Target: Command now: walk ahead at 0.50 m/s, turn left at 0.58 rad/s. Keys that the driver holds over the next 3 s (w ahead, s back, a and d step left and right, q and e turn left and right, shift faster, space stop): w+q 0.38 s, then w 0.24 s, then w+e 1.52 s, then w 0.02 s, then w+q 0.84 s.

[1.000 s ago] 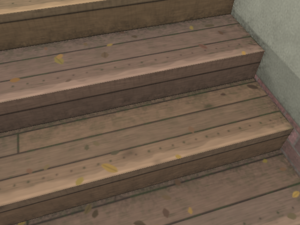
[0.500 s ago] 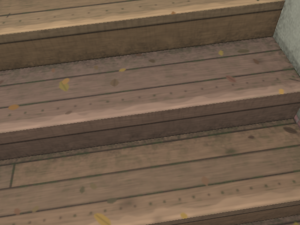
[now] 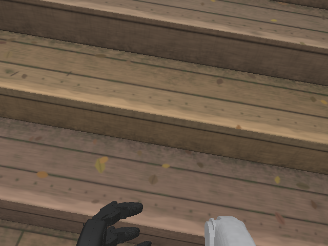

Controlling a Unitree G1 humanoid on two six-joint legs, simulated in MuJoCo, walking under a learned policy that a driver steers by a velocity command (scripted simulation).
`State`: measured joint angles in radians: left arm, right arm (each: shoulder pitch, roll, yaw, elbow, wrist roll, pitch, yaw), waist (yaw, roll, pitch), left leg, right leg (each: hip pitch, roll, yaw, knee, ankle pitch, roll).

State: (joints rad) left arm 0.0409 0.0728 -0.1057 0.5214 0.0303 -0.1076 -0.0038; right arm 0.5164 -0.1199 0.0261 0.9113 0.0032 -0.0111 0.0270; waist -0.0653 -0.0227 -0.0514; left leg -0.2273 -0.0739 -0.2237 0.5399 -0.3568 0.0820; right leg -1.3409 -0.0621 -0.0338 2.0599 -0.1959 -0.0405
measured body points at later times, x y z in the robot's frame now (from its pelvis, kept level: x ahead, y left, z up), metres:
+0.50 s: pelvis +0.25 -0.03 +0.15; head +0.25 -0.05 +0.60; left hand +0.07 +0.13 +0.01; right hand +0.50 -0.13 +0.06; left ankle +0.31 +0.16 -0.36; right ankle +0.23 -0.15 -0.58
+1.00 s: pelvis +0.51 +0.12 +0.17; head +0.54 +0.13 +0.62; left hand +0.67 +0.38 +0.11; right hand +0.57 -0.12 +0.02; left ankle +0.37 +0.22 -0.57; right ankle +0.64 +0.04 -0.33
